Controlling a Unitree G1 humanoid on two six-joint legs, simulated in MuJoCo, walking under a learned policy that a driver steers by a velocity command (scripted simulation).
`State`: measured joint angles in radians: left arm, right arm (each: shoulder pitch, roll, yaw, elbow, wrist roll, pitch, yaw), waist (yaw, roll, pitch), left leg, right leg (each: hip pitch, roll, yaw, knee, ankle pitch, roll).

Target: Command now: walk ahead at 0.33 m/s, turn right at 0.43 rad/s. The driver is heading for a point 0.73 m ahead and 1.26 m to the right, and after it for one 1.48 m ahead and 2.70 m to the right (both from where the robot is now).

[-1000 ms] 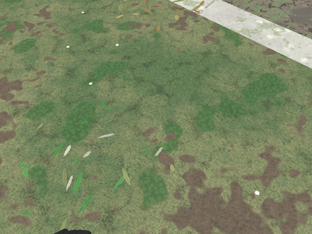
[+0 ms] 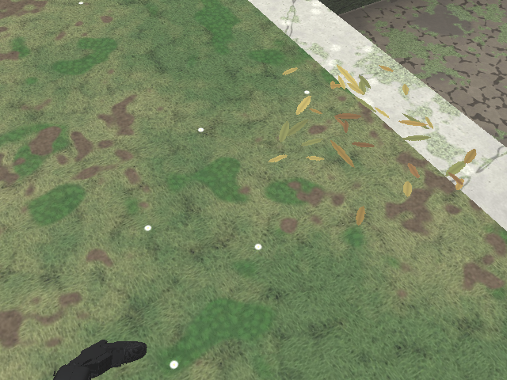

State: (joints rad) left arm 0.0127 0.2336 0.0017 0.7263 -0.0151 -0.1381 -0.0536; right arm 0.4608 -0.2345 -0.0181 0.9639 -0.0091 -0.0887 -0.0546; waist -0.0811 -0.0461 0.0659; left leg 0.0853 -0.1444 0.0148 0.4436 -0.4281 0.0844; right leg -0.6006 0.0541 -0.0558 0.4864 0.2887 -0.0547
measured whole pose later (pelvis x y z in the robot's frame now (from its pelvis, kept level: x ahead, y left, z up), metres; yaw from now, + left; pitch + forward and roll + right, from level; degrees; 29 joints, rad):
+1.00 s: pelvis +0.25 +0.00 +0.02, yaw -56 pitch +3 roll +1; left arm 0.19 0.30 0.08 0.60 -0.03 0.05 -0.03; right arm 0.23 -0.34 -0.10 0.72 0.02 -0.03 -0.01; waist -0.04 0.02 -0.01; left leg -0.16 0.11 0.26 0.36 -0.23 -0.02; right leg -0.44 -0.12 -0.06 0.83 -0.38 -0.01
